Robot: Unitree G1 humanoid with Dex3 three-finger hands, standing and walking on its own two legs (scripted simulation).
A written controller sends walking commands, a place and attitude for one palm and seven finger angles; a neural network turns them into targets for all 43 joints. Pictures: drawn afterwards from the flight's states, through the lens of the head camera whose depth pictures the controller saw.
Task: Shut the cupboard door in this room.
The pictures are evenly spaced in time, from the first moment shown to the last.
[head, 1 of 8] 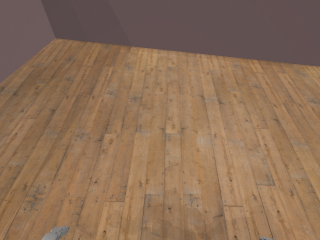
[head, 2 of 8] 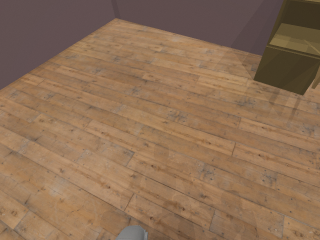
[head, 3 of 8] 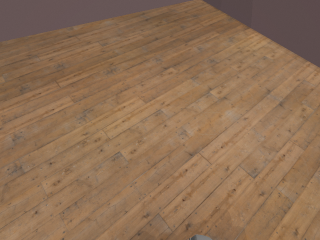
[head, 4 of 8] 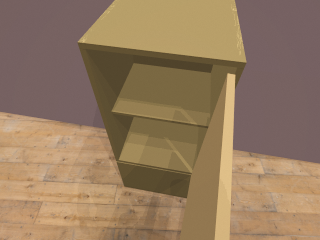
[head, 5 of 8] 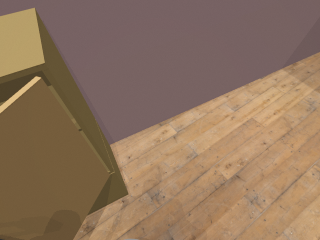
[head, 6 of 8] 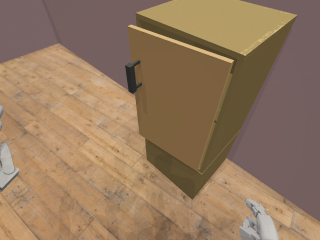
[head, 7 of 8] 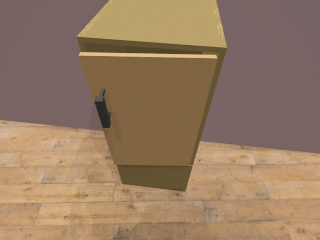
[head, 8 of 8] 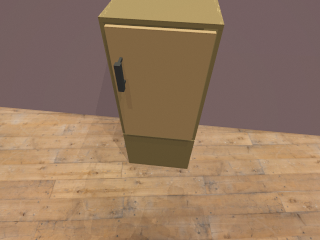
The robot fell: no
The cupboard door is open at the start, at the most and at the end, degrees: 88 88 0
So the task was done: yes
